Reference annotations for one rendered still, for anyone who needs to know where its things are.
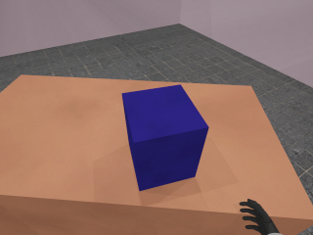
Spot carton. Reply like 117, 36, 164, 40
121, 84, 209, 191

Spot pedestal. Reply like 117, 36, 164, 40
0, 74, 313, 235

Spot right robot hand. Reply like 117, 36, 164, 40
239, 199, 280, 235

